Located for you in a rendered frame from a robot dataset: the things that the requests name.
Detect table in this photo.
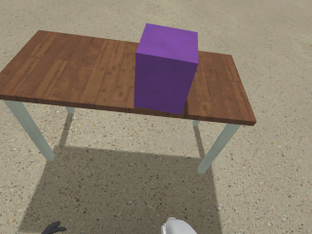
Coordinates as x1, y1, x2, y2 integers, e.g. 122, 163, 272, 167
0, 30, 256, 175

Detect robot left hand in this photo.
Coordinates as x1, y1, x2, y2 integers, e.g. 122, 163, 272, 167
41, 221, 66, 234

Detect carton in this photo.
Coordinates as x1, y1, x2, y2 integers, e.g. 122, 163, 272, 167
134, 23, 199, 115

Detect right robot thigh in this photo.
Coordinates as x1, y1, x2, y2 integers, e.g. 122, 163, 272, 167
161, 219, 197, 234

